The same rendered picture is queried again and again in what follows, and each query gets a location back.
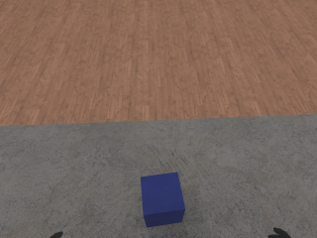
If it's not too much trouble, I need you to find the carton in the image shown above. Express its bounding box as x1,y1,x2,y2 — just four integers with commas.
141,172,185,228

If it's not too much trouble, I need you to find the right robot hand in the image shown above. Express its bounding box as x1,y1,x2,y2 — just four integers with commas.
267,227,291,238

